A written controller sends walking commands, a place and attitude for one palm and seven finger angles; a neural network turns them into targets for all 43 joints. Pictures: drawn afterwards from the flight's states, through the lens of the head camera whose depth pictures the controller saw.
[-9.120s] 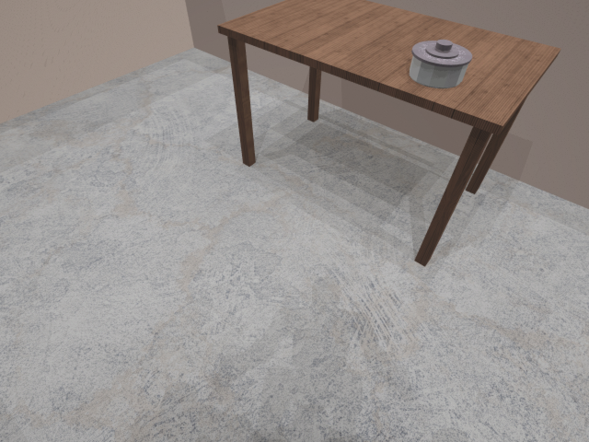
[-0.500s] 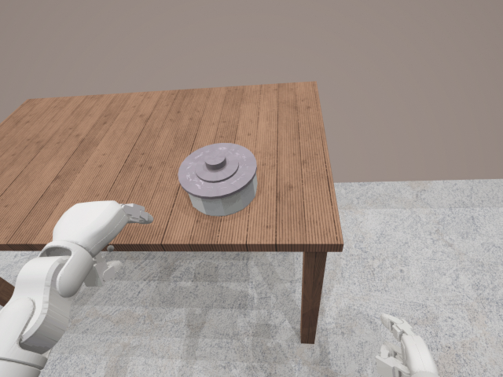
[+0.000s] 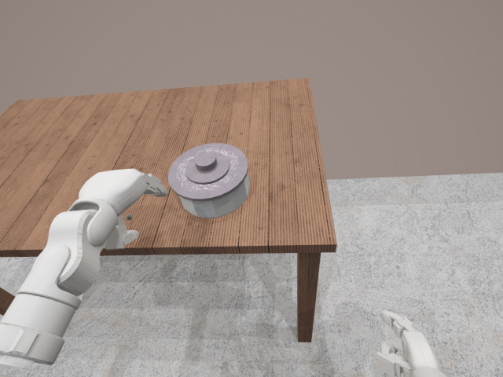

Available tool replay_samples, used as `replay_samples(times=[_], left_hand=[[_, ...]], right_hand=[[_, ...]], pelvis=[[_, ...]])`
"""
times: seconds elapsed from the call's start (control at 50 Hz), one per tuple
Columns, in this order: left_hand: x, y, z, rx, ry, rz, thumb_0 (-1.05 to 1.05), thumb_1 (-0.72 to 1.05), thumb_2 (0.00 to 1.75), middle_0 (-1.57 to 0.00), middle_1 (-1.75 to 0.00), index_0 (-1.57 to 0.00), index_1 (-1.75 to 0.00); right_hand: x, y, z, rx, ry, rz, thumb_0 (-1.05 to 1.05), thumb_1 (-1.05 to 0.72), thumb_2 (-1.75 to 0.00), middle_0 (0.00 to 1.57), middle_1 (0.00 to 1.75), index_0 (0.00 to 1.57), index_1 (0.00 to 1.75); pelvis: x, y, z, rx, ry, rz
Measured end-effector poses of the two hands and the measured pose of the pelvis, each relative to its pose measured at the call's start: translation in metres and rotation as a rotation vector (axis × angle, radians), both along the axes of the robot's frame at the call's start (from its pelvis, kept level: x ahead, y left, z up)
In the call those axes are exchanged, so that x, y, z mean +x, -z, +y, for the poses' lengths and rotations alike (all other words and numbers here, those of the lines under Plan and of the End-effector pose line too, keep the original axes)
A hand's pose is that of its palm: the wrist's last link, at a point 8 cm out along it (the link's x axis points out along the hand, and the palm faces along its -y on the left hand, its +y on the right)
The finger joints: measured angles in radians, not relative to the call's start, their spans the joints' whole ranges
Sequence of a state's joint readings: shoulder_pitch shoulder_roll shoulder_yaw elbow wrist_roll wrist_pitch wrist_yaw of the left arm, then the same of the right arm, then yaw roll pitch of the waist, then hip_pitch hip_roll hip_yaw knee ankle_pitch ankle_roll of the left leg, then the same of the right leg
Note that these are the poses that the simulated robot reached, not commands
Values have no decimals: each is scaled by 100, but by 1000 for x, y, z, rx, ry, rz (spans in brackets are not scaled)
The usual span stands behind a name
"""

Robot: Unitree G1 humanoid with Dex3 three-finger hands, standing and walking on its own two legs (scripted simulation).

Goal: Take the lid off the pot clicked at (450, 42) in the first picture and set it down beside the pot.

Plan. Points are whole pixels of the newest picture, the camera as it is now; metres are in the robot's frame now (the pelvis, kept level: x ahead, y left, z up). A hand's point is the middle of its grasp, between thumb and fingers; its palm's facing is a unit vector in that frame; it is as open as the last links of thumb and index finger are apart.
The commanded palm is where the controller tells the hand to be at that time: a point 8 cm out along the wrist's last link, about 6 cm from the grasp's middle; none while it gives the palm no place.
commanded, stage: move the open hand above the knob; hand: left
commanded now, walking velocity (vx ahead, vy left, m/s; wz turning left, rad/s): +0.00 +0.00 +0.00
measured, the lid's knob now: (205, 161) +0.54 +0.15 +0.04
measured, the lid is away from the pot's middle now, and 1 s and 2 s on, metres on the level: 0.00 0.00 0.00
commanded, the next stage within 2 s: lower the open fingers around the knob in 2.00 s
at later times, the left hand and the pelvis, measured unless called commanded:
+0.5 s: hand (161, 189) +0.39 +0.19 +0.11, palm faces -0.26 -0.05 -0.97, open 10.2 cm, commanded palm +0.39 +0.19 +0.18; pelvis +0.01 +0.00 +0.00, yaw +0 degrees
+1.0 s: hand (185, 158) +0.46 +0.16 +0.11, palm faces -0.29 -0.05 -0.95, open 10.2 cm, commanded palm +0.46 +0.17 +0.18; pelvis +0.02 +0.00 +0.00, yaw -1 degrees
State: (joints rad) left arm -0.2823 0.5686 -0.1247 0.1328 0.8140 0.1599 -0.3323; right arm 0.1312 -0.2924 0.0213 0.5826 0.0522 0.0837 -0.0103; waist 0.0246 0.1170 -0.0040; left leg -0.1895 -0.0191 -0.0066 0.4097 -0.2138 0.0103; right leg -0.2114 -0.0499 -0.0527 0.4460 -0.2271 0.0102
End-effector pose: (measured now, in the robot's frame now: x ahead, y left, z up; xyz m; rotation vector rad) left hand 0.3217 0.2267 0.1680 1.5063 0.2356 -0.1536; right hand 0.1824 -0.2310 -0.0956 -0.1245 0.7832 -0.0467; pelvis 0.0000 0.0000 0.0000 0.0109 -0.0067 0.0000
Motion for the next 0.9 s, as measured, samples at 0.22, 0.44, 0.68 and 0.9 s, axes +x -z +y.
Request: replay_samples(times=[0.22, 0.44, 0.68, 0.9], left_hand=[[29, 1, -23, 2, 30, -11, 0, -27, 137, -84, -8, -83, -8], [55, 0, -34, 3, 29, -1, 0, -27, 137, -83, -8, -83, -8], [86, 0, -50, 8, 35, 4, 0, -27, 137, -83, -8, -83, -8], [123, 2, -59, 16, 20, 55, 0, -27, 137, -83, -8, -83, -8]], right_hand=[[-7, 9, -10, -1, 23, 64, 1, -90, -89, 20, 30, 20, 30], [-9, 14, -12, 7, 48, 93, 1, -90, -89, 20, 30, 20, 30], [-16, 19, -11, 6, 66, 138, 1, -90, -89, 20, 30, 20, 30], [-43, 26, -14, -15, 120, 219, 0, -90, -89, 20, 30, 20, 30]], pelvis=[[7, 1, -4, 3, 0, 16], [13, 2, -5, 4, 2, 31], [16, 3, -2, 5, 0, 53], [18, 4, 1, 4, 4, 84]])
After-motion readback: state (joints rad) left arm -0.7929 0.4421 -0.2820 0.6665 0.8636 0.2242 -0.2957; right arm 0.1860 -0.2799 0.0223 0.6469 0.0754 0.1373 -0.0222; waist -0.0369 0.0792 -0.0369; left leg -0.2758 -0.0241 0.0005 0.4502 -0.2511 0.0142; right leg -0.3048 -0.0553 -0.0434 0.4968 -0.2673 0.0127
